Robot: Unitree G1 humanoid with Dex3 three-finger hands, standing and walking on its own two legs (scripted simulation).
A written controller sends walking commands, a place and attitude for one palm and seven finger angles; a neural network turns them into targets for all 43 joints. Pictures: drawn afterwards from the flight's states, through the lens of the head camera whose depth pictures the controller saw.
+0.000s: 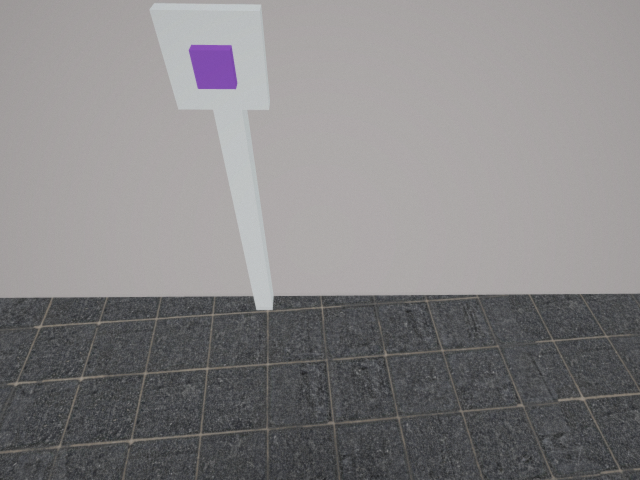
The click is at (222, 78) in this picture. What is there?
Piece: button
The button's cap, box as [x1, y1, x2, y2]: [189, 45, 236, 88]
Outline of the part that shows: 190,46 189,53 198,88 235,88 236,77 231,45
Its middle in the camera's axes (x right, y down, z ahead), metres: -0.19 -0.31 +0.70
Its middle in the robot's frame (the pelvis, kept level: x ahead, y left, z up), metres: +0.74 +0.24 +0.15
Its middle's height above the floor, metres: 0.92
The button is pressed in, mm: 0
